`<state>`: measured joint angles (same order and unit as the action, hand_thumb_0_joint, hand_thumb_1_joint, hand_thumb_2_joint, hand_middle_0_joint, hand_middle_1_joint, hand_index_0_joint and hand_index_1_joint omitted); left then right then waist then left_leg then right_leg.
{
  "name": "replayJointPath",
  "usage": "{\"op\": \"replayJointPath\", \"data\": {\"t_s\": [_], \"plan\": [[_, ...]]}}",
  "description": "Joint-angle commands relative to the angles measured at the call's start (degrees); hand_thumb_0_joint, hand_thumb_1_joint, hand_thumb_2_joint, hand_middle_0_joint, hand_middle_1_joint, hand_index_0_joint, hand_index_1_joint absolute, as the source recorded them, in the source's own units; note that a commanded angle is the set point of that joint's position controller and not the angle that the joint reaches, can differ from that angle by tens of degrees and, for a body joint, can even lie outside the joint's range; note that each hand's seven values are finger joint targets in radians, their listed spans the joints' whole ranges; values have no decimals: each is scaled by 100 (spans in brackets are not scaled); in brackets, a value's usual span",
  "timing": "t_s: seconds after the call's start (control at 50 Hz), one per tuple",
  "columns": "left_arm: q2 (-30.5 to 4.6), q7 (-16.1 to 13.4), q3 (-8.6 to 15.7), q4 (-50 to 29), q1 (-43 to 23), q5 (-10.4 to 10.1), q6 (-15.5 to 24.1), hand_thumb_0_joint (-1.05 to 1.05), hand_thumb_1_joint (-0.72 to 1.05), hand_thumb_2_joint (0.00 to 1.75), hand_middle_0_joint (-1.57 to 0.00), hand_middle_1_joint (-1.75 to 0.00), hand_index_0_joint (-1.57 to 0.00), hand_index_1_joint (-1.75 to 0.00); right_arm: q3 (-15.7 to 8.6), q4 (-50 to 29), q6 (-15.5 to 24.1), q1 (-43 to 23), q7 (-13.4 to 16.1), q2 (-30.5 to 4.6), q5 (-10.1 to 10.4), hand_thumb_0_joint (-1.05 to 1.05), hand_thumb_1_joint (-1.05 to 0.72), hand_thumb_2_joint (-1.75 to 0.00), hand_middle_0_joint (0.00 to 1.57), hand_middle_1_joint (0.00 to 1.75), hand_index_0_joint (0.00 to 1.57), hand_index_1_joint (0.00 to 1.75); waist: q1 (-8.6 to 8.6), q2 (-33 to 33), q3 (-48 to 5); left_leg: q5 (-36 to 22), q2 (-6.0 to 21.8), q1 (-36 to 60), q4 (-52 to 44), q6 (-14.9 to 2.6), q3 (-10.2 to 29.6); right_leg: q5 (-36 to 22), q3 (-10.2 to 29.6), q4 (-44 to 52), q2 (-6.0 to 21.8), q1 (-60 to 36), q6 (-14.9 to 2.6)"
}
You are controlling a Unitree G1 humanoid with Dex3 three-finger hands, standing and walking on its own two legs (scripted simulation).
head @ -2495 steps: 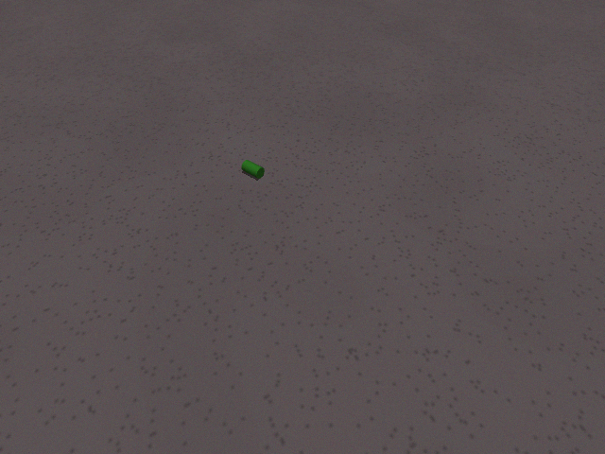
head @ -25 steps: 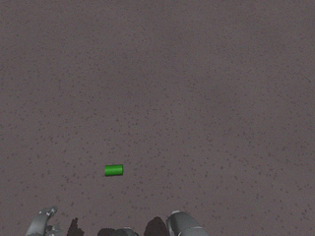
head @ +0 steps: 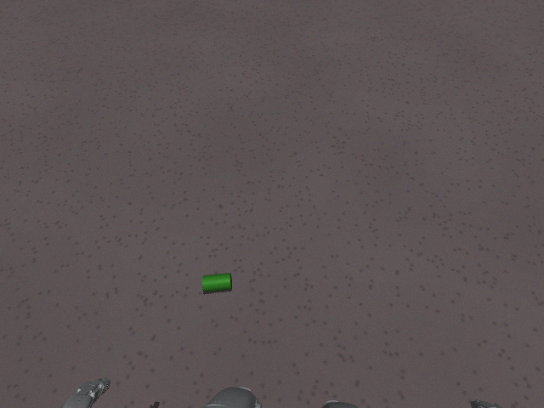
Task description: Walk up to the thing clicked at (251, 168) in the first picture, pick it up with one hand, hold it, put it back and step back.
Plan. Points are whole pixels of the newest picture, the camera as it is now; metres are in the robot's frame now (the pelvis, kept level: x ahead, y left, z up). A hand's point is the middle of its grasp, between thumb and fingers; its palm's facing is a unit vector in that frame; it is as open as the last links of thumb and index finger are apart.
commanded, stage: step back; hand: left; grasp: from above
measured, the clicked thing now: (217, 282) +0.59 +0.25 -0.73
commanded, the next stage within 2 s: none
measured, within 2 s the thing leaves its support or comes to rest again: neither
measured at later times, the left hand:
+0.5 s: hand out of the picture -0.07 +0.25 -0.16, palm faces -0.04 -0.91 -0.40, open 7.4 cm
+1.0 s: hand out of the picture -0.23 +0.23 -0.15, palm faces +0.00 -0.92 -0.38, open 7.4 cm
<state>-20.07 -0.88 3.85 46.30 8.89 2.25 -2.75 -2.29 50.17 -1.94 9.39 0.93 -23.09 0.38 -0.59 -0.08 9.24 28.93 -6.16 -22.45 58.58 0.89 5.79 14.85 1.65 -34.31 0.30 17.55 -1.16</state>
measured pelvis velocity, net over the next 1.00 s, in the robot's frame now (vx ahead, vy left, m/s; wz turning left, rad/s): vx -0.34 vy -0.05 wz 0.01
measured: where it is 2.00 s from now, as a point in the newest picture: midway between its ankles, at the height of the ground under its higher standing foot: outside the picture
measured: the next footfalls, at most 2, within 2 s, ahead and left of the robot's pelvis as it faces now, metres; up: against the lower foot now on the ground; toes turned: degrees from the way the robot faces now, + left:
left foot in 0.10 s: -0.01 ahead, +0.12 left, +0.00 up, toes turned -1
right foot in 0.46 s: -0.13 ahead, -0.16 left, +0.00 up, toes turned +1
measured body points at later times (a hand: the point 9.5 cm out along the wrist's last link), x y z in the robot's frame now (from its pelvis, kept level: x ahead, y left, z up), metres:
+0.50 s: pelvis -0.17 -0.03 -0.02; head -0.11 -0.03 +0.43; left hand -0.07 +0.29 -0.13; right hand -0.04 -0.35 -0.12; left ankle -0.05 +0.12 -0.73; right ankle -0.17 -0.16 -0.73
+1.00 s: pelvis -0.34 -0.05 +0.00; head -0.28 -0.03 +0.44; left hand -0.23 +0.27 -0.13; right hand -0.23 -0.36 -0.11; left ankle -0.26 +0.08 -0.73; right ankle -0.37 -0.19 -0.67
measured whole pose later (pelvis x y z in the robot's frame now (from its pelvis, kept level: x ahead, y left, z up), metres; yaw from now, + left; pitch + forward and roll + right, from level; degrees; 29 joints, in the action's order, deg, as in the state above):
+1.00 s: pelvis -0.34 -0.05 +0.00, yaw +1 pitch -2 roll -1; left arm -22.8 -0.4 4.3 47.2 8.4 1.1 -4.2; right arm -1.9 48.6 -1.3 8.6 0.8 -21.3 -2.3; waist -0.2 -1.0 9.6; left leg 11.3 1.5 -21.6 34.7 -0.8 1.2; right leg 30.6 5.9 -61.0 -3.8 22.0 0.8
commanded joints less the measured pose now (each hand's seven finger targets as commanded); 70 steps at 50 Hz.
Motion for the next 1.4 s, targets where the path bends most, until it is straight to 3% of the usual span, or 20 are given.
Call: {"op": "replayJointPath", "data": {"t_s": [0.0, 0.06, 0.12, 0.18, 0.32, 0.42, 0.44, 0.48, 0.54, 0.66, 0.72, 0.76, 0.78, 0.84, 1.04, 1.08, 1.1, 1.16, 1.3, 1.38], "plan": [[-1392, -66, 386, -624, 71, -19, 98, 0, 90, 90, -20, -30, -20, -30, -289, -423, 175, 197, 80, -857, -85, 0, -90, -90, 20, 30, 20, 30, -172, -1041, -1219, -154, 368, -77, -2019, -32, -397, -2729, 1117, 336, 1178, -1563, -1038], [-1361, 4, 306, -744, -118, -111, 4, 0, 90, 90, -20, -30, -20, -30, -419, -256, 248, 579, 57, -997, -199, 0, -90, -90, 20, 30, 20, 30, 78, -527, -1286, -2078, 677, 1222, -3551, -246, -112, -1553, 881, -160, 820, -528, -502], [-1352, -74, 408, -806, -717, -64, 15, 0, 90, 90, -20, -30, -20, -30, -630, -467, 264, 198, 29, -1977, -283, 0, -90, -90, 20, 30, 20, 30, 461, 1186, -869, -3279, 3003, 331, -4111, -1930, 2759, 2182, 779, -2912, -502, 601, 51], [-1265, -67, 415, -465, 29, -214, -1, 0, 90, 90, -20, -30, -20, -30, -422, -542, 291, -326, 121, -1410, -231, 0, -90, -90, 20, 30, 20, 30, -132, 548, -953, -4229, 2201, 918, -3427, -1460, 1049, 1580, 1028, -3921, -622, 1036, -11], [-1183, 9, 407, -513, 54, -117, 41, 0, 90, 90, -20, -30, -20, -30, -483, -657, 238, 145, 135, -1397, -227, 0, -90, -90, 20, 30, 20, 30, 213, 907, -1215, -4045, 2197, 1861, -3075, -1579, 905, 1587, 515, -1949, -271, 857, 290], [-1111, 64, 432, -7, 881, -52, 137, 0, 90, 90, -20, -30, -20, -30, -472, -755, 69, -145, 64, -1442, -169, 0, -90, -90, 20, 30, 20, 30, -94, 1109, -1541, -2722, 1656, 713, -2617, -865, 454, -36, -171, 1017, -241, -998, -55], [-1420, 67, 522, -43, 916, 34, 178, 0, 90, 90, -20, -30, -20, -30, -392, -782, 47, -51, 49, -1207, -130, 0, -90, -90, 20, 30, 20, 30, -81, 444, -1445, -1810, 1285, -272, -2142, -550, 383, 232, 815, 1047, 291, -1398, -221], [-2452, 70, 712, -411, 193, 41, 162, 0, 90, 90, -20, -30, -20, -30, -438, -889, 36, -405, 144, -1136, -119, 0, -90, -90, 20, 30, 20, 30, -320, -1702, -779, 626, 152, -532, 444, -27, 135, 403, 3357, 1909, 2468, 686, -1714], [-1619, -32, 485, -581, -753, 5, 192, 0, 90, 90, -20, -30, -20, -30, -395, -514, 60, 255, 98, -1101, -9, 0, -90, -90, 20, 30, 20, 30, 276, -680, -539, -268, -70, -389, 1127, -80, 352, -1165, 1251, 1071, 1317, 619, -1084], [-1576, -90, 444, -591, -212, 42, 99, 0, 90, 90, -20, -30, -20, -30, -316, -565, 144, 258, 78, -933, -142, 0, -90, -90, 20, 30, 20, 30, -112, -1213, -976, -42, 448, -141, -1642, -85, -352, -1928, 1155, 398, 1352, -919, -939], [-1445, -32, 300, -608, -50, -89, -28, 0, 90, 90, -20, -30, -20, -30, -402, -310, 207, 660, 86, -999, -220, 0, -90, -90, 20, 30, 20, 30, 6, -813, -1202, -1773, 566, 1050, -3559, -243, -286, -1509, 926, -403, 957, -373, -531], [-1278, -71, 290, -727, -230, -178, -24, 0, 90, 90, -20, -30, -20, -30, -602, -480, 190, 268, 22, -2106, -231, 0, -90, -90, 20, 30, 20, 30, 133, 1449, -1141, -2782, 2812, 707, -4054, -1572, 2469, 1952, -14, -2172, -365, 814, 30], [-1418, -118, 393, -659, -557, -89, -42, 0, 90, 90, -20, -30, -20, -30, -642, -503, 230, 237, 31, -2090, -301, 0, -90, -90, 20, 30, 20, 30, 326, 1178, -906, -2759, 3019, -15, -4206, -1922, 2937, 2274, 740, -3239, -385, 588, 45], [-1336, -71, 382, -284, 126, -222, -77, 0, 90, 90, -20, -30, -20, -30, -413, -554, 262, -372, 135, -1446, -272, 0, -90, -90, 20, 30, 20, 30, -225, 562, -999, -3590, 2164, 373, -3527, -1447, 1052, 1483, 945, -4205, -531, 758, -9], [-1131, 30, 337, 136, 939, -63, 110, 0, 90, 90, -20, -30, -20, -30, -418, -600, -33, -156, 55, -1453, -189, 0, -90, -90, 20, 30, 20, 30, -167, 1162, -1645, -3022, 1756, 942, -2636, -932, 521, 235, -259, 1121, -229, -855, -32], [-2066, 29, 592, -30, 750, 45, 144, 0, 90, 90, -20, -30, -20, -30, -224, -829, -5, -252, 68, -776, -129, 0, -90, -90, 20, 30, 20, 30, -174, -1228, -1086, -152, 211, -1340, -1202, -212, -115, 61, 2304, 1432, 1434, -1013, -631], [-2521, 13, 660, -218, 368, 58, 135, 0, 90, 90, -20, -30, -20, -30, -362, -840, -25, -531, 182, -983, -162, 0, -90, -90, 20, 30, 20, 30, -468, -1606, -818, 734, 206, -883, 161, -3, 233, -14, 3288, 1794, 2532, 557, -1616], [-1660, -67, 395, -347, -555, 18, 234, 0, 90, 90, -20, -30, -20, -30, -344, -438, -12, -6, 129, -1053, -73, 0, -90, -90, 20, 30, 20, 30, 224, -398, -618, -282, -53, -618, 998, -59, 507, -1369, 1191, 963, 1338, 475, -929], [-1805, -33, 515, -111, 228, 83, 347, 0, 90, 90, -20, -30, -20, -30, -349, -392, 168, -222, -38, -1045, -239, 0, -90, -90, 20, 30, 20, 30, -386, -1047, -846, 238, 601, -473, -1515, 8, -194, 1317, 1641, 1145, 1601, -916, -1073], [-1342, 69, 223, -8, 247, -1, 243, 0, 90, 90, -20, -30, -20, -30, -494, 217, 355, 669, -40, -1059, -300, 0, -90, -90, 20, 30, 20, 30, 76, -1, -1024, -580, 817, 2289, -4014, -364, 288, 1176, 571, -241, 830, 860, -372]]}}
